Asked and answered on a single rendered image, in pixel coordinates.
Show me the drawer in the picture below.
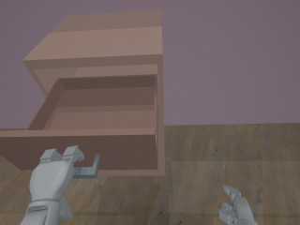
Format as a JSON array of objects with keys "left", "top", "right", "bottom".
[{"left": 0, "top": 74, "right": 158, "bottom": 171}]

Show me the handle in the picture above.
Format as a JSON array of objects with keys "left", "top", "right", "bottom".
[{"left": 72, "top": 154, "right": 100, "bottom": 179}]

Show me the left robot hand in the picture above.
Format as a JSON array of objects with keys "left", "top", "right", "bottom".
[{"left": 29, "top": 145, "right": 85, "bottom": 220}]

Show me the cabinet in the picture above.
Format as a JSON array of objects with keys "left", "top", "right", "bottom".
[{"left": 22, "top": 9, "right": 165, "bottom": 176}]

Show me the left robot forearm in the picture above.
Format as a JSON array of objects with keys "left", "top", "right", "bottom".
[{"left": 21, "top": 199, "right": 62, "bottom": 225}]

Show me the right robot hand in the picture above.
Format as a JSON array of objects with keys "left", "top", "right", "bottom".
[{"left": 218, "top": 185, "right": 254, "bottom": 225}]

